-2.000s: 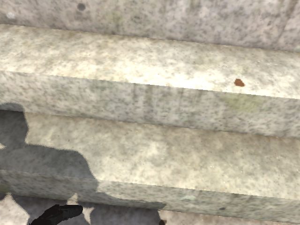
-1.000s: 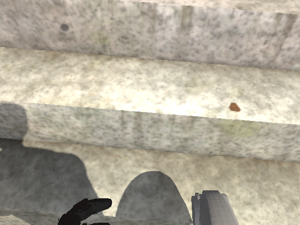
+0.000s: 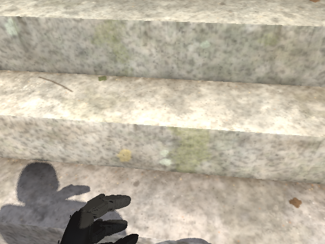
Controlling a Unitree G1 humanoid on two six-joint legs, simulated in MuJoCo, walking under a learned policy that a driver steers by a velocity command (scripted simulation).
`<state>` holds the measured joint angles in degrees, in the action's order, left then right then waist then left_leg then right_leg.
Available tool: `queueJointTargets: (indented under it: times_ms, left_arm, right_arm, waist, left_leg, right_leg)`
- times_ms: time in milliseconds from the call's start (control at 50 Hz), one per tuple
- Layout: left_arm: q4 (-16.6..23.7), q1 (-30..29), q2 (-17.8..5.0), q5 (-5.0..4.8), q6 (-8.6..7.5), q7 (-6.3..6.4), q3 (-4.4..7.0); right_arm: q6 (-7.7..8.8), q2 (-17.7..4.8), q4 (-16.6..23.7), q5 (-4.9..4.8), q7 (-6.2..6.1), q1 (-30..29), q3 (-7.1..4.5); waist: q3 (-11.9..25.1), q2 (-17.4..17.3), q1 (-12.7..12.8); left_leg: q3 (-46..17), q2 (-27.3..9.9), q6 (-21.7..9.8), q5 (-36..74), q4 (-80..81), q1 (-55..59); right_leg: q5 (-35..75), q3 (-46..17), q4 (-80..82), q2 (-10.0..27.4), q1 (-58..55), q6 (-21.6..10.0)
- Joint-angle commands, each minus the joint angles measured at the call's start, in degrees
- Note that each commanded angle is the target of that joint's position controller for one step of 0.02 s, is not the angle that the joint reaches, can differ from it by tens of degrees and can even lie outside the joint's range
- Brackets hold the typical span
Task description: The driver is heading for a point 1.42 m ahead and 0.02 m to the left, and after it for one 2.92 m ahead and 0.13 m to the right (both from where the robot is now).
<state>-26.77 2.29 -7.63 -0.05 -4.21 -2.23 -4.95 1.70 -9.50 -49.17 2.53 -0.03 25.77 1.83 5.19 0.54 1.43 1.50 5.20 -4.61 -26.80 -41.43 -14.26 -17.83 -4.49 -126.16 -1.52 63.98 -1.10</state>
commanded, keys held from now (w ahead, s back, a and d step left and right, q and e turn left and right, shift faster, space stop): w+q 0.26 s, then w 0.30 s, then no key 0.22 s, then e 0.10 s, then w+e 0.12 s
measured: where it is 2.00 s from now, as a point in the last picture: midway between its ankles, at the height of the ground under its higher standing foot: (215, 32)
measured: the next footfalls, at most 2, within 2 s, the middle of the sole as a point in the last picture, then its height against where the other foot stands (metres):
right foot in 0.18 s outside the picture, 0.20 m higher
left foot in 0.76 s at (123, 198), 0.20 m higher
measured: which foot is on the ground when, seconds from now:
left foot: down 0.00-0.20, up 0.22-0.74, down 0.76-1.00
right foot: up 0.00-0.16, down 0.18-0.80, up 0.82-1.00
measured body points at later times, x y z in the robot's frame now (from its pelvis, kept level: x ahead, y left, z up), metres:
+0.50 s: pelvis +0.24 -0.05 +0.22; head +0.22 -0.08 +0.67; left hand +0.14 +0.12 +0.08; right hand +0.51 -0.14 +0.17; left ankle +0.29 +0.14 -0.19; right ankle +0.24 -0.14 -0.50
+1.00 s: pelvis +0.45 +0.05 +0.41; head +0.43 +0.05 +0.86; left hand +0.53 +0.30 +0.29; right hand +0.58 -0.18 +0.27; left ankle +0.51 +0.16 -0.30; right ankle +0.44 -0.11 -0.03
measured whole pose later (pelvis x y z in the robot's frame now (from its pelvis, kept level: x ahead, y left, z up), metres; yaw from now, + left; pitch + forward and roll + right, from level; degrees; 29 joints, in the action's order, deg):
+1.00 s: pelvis +0.45 +0.05 +0.41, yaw +9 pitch +1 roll +0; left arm -48.1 11.2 -12.0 -0.6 -3.2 -2.1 -0.2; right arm 1.6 -13.6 -57.3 3.0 0.9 13.1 -0.2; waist 5.2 0.8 2.9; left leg 12.1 -4.8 -3.3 -15.3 -42.8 -28.8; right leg -0.3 -7.6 -117.3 -0.7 52.3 -7.8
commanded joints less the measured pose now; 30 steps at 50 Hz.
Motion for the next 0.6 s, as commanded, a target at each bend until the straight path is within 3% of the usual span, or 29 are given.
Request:
queueJointTargets:
  times_ms: [20, 60, 80, 100, 120, 140, 160, 180, 200, 220, 240, 260, 280, 300, 320, 340, 380, 420, 440, 460, 500, 520, 540, 560, 600]
  left_arm:
    - [3.82, -4.04, -1.17, -0.31, 0.91, 1.96, -0.44]
    - [8.85, -11.58, -0.19, -0.20, -0.86, 1.26, -2.04]
    - [12.83, -17.28, 1.15, 0.89, -1.03, 1.08, -3.50]
    - [14.10, -17.93, 1.25, 2.06, -0.84, 0.62, -3.98]
    - [15.69, -16.14, 2.35, 3.08, -0.82, 0.36, -4.76]
    - [13.20, -7.62, -0.44, 2.65, -1.16, 1.06, -1.74]
    - [5.50, 12.80, -10.23, 2.39, -0.89, 1.12, 3.32]
    - [-1.35, 25.52, -17.22, 3.26, -0.40, 1.90, 6.18]
    - [-8.89, 35.86, -23.79, 6.42, -0.43, 3.57, 8.06]
    - [-11.80, 34.51, -21.01, 6.74, 0.16, 4.46, 7.70]
    - [-10.11, 24.43, -14.17, 4.49, 1.39, 4.86, 6.64]
    - [-11.65, 19.26, -11.05, 3.23, 2.12, 4.83, 6.21]
    - [-14.70, 16.28, -6.24, 2.51, 2.22, 4.42, 5.29]
    - [-17.03, 13.98, -0.80, 3.41, 2.05, 4.14, 3.74]
    - [-19.06, 13.04, 1.59, 3.42, 1.52, 3.73, 3.06]
    - [-21.37, 13.83, 2.84, 3.30, 1.22, 3.08, 2.66]
    - [-24.53, 16.53, 0.59, 1.76, 0.33, 1.63, 2.99]
    - [-24.33, 15.35, -0.21, 2.93, 0.16, 1.49, 2.65]
    - [-23.90, 14.58, -1.39, 3.20, -0.45, 1.73, 2.72]
    - [-25.05, 17.72, -2.67, 3.72, -1.03, 1.55, 2.70]
    - [-27.21, 24.98, -3.69, 2.60, -1.34, 1.39, 3.19]
    - [-28.52, 30.21, -5.00, 2.29, -0.76, 1.60, 3.76]
    - [-29.16, 32.98, -4.99, 2.63, -0.32, 1.94, 4.11]
    - [-30.68, 36.31, -3.95, 2.84, 0.31, 2.21, 3.91]
    - [-30.97, 35.94, -2.05, 2.57, 1.05, 2.97, 3.84]
  right_arm:
    - [2.33, -7.28, 5.10, 0.45, -1.28, -4.54, -1.58]
    - [1.57, -6.67, 3.58, -0.25, -2.47, 1.84, -1.89]
    - [0.87, -6.38, 2.67, -1.71, -2.81, 3.42, -2.09]
    - [0.57, -6.98, 2.21, -2.17, -3.44, 2.11, -2.34]
    - [-0.04, -12.17, 2.35, -4.85, -4.08, 1.28, -3.48]
    - [-0.22, -13.10, -2.05, -4.03, -3.85, 6.60, -3.30]
    - [1.04, -22.61, 1.56, -1.64, -2.73, -3.85, -5.97]
    - [2.66, -24.23, 5.11, -1.65, -1.70, -14.88, -7.11]
    - [3.74, -15.60, 10.70, -2.98, -0.71, -23.62, -5.42]
    - [4.52, -5.19, 14.13, -2.15, 1.84, -22.69, -2.88]
    - [5.32, -2.29, 14.18, -3.01, 4.56, -19.01, -2.37]
    - [4.69, -1.39, 16.56, -2.59, 5.49, -22.85, -1.48]
    - [4.02, 0.61, 16.90, -1.73, 5.66, -22.44, -0.53]
    - [3.44, 0.20, 15.55, -1.75, 5.77, -18.71, -0.39]
    - [2.31, 0.51, 14.97, -2.92, 5.71, -15.62, -0.05]
    - [1.85, 1.53, 14.42, -3.60, 5.32, -14.22, 0.64]
    - [2.30, 3.82, 14.04, -4.02, 4.65, -13.73, 2.08]
    - [1.97, 2.33, 15.18, -4.21, 3.47, -19.52, 2.54]
    - [1.67, 1.15, 15.33, -3.56, 2.53, -21.89, 2.37]
    - [1.48, 1.52, 14.89, -3.27, 1.72, -24.05, 2.33]
    - [1.54, 3.84, 13.88, -4.03, 0.96, -22.53, 2.59]
    - [1.40, 5.00, 14.64, -3.81, 0.44, -25.66, 2.85]
    - [1.48, 5.04, 15.27, -4.10, 0.40, -27.67, 2.87]
    - [1.85, 7.20, 16.72, -4.50, 0.71, -32.14, 4.01]
    - [2.27, 8.67, 18.24, -5.06, 1.51, -35.31, 4.78]
  waist:
    - [-14.49, -0.28, -0.81]
    - [-13.33, 0.05, -3.03]
    - [-12.80, 0.77, -2.99]
    - [-8.70, 0.00, -1.81]
    - [0.16, -1.83, 1.63]
    - [12.13, -4.85, 6.55]
    - [18.30, -15.73, 15.75]
    - [16.26, -13.65, 19.05]
    - [13.59, 12.78, 18.42]
    - [19.42, 29.88, 10.22]
    - [15.72, 14.81, 4.36]
    - [5.51, 5.90, 2.68]
    - [-3.06, 0.63, -1.03]
    - [-6.24, -0.20, -3.91]
    - [-7.72, 0.00, -6.76]
    - [-8.79, -0.33, -7.04]
    - [-9.41, -1.54, -7.65]
    - [-9.60, -3.45, -6.38]
    - [-8.83, -3.24, -5.79]
    - [-7.21, -1.54, -3.89]
    - [-5.52, 0.45, -1.59]
    - [-6.21, 1.98, 1.07]
    - [-7.48, 2.36, 2.51]
    - [-7.84, 4.40, 4.91]
    - [-9.60, 5.55, 4.95]
  left_leg:
    - [-17.05, -17.09, -7.29, 16.34, 23.93, -4.58]
    - [-15.28, -16.87, -5.98, 18.70, 27.69, 5.39]
    - [-13.46, -15.31, -5.30, 20.12, 32.34, 0.56]
    - [-12.41, -14.85, -5.84, 24.81, 37.71, -3.56]
    - [-9.01, -12.40, -6.36, 49.10, 41.49, -13.20]
    - [-6.90, -11.54, -7.15, 82.61, 30.42, -8.08]
    - [-8.21, -16.21, -7.80, 115.10, 19.79, 5.62]
    - [-10.07, -17.03, -6.92, 117.32, 6.15, 7.61]
    - [-10.93, -7.77, -5.91, 80.38, -19.57, -7.36]
    - [-19.11, 4.90, -4.54, 28.06, -45.57, -20.98]
    - [-22.21, 3.64, -2.83, 27.18, -63.56, -29.83]
    - [-19.45, 1.99, -2.66, 29.90, -67.76, -33.90]
    - [-18.04, 0.39, -3.45, 31.29, -68.71, -37.12]
    - [-17.13, -0.52, -4.33, 30.30, -72.77, -38.68]
    - [-17.50, -0.54, -4.72, 28.75, -77.95, -40.58]
    - [-17.94, 0.12, -5.23, 28.05, -84.98, -45.05]
    - [-15.73, -1.85, -5.39, 29.60, -85.17, -55.29]
    - [-12.17, -2.23, -3.65, 35.06, -77.72, -55.95]
    - [-10.26, -1.94, -2.01, 38.30, -73.14, -52.23]
    - [-7.67, -1.54, -0.80, 39.52, -76.93, -54.07]
    - [-9.54, -2.69, 0.07, 37.67, -82.53, -64.60]
    - [-9.81, -3.16, 0.32, 33.57, -84.20, -73.52]
    - [-11.06, -4.63, 0.27, 31.89, -82.20, -78.99]
    - [-9.82, -5.02, 0.33, 28.57, -86.73, -86.72]
    - [-8.94, -7.45, 0.78, 25.08, -84.99, -90.94]
  right_leg:
    - [-7.26, 1.15, -14.76, 1.54, 16.37, 1.39]
    - [-11.15, 4.28, -1.77, 4.46, 22.53, 1.56]
    - [-10.00, 6.56, 13.62, 6.19, 17.05, 1.91]
    - [-3.26, 11.28, 25.32, 5.95, 4.34, 2.23]
    - [-12.07, 16.69, 45.50, 2.18, -26.78, 0.02]
    - [-16.13, 16.18, 45.73, -3.47, -46.23, -1.42]
    - [-21.85, 14.41, 50.46, -5.22, -49.13, -1.36]
    - [-18.26, 4.46, 60.90, -2.75, -51.49, -3.10]
    - [-17.30, -25.54, 85.41, 6.43, -57.99, -8.46]
    - [-16.18, -52.35, 105.18, 13.58, -64.54, -11.58]
    - [-35.04, -53.42, 104.87, 19.24, -58.27, -12.72]
    - [-39.49, -46.24, 103.23, 19.36, -46.71, -11.10]
    - [-35.59, -36.54, 99.69, 18.21, -36.14, -8.69]
    - [-28.32, -29.07, 99.49, 16.86, -31.28, -6.95]
    - [-23.52, -22.80, 99.15, 16.14, -29.26, -5.70]
    - [-17.22, -19.18, 100.56, 16.49, -29.71, -5.33]
    - [-7.87, -6.89, 102.12, 14.88, -34.34, -4.59]
    - [-1.36, 3.07, 104.83, 12.11, -30.69, -3.68]
    - [0.59, 6.26, 106.36, 11.30, -27.30, -4.60]
    - [0.55, 5.51, 107.80, 12.68, -30.43, -6.76]
    - [-0.73, 2.70, 106.48, 15.02, -43.03, -7.71]
    - [-1.86, -0.32, 106.51, 17.07, -52.14, -8.14]
    - [-0.83, -1.50, 107.22, 18.28, -58.08, -7.78]
    - [-0.47, -4.01, 108.69, 19.85, -63.72, -7.96]
    - [1.90, -2.75, 109.23, 19.35, -66.75, -7.36]
Velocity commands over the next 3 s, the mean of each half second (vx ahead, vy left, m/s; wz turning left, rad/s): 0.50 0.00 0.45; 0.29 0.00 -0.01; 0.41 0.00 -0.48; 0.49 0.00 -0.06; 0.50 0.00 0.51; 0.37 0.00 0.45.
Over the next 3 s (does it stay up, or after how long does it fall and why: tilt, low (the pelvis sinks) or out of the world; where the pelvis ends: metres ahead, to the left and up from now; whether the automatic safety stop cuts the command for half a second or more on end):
stays up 1.27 -0.04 1.08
